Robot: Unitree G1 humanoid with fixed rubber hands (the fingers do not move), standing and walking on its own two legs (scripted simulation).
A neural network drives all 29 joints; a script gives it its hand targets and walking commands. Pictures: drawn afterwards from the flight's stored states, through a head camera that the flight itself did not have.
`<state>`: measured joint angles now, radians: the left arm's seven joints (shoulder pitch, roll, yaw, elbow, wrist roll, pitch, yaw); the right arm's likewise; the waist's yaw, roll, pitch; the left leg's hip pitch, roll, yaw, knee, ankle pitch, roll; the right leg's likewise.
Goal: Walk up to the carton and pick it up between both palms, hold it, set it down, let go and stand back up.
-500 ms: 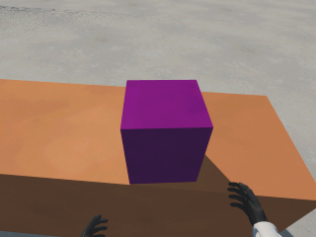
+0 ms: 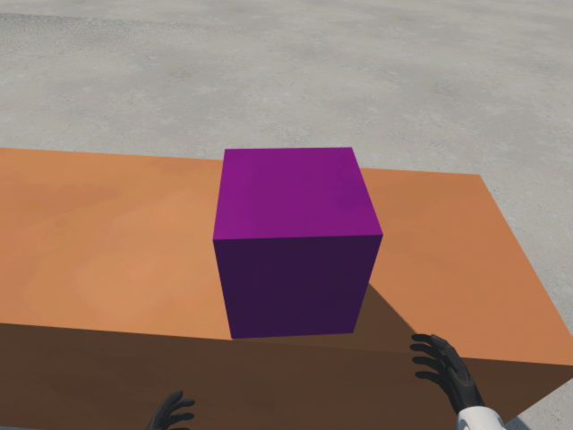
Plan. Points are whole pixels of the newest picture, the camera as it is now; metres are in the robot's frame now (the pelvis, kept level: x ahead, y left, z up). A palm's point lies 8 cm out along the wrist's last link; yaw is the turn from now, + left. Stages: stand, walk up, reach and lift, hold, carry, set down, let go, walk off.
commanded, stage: let go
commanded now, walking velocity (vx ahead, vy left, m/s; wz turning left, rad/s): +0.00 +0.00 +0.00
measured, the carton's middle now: (291, 244) +0.41 +0.02 +0.04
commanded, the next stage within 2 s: stand in 0.24 s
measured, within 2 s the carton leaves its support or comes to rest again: neither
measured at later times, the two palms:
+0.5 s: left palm out of the picture +0.10 +0.23 -0.13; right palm (458, 394) +0.20 -0.21 -0.02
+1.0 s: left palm out of the picture +0.07 +0.23 -0.14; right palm (456, 396) +0.20 -0.20 -0.02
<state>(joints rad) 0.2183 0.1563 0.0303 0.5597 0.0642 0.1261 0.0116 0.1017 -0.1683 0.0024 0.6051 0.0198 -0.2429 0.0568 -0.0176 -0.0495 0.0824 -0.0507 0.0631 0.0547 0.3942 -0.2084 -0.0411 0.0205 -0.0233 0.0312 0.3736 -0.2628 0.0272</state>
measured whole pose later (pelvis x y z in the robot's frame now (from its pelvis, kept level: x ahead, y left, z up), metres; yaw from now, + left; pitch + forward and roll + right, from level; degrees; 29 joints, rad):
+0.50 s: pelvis -0.01 +0.01 -0.01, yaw -1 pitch -1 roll -1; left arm 0.23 0.17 0.06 0.78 0.03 0.02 -0.06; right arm 0.15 -0.19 -0.01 0.41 0.00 -0.10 0.02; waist 0.00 -0.01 -0.02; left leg -0.29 0.08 0.05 0.58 -0.28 -0.03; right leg -0.20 -0.01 0.04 0.52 -0.31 0.04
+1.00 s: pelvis -0.01 +0.01 -0.02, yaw -1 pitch +0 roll -1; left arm 0.26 0.16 0.04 0.85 0.03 0.02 -0.05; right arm 0.18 -0.18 -0.03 0.38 0.00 -0.09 -0.01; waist 0.02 -0.01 -0.05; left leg -0.32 0.07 0.06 0.62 -0.29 -0.02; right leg -0.25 -0.02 0.05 0.57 -0.33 0.05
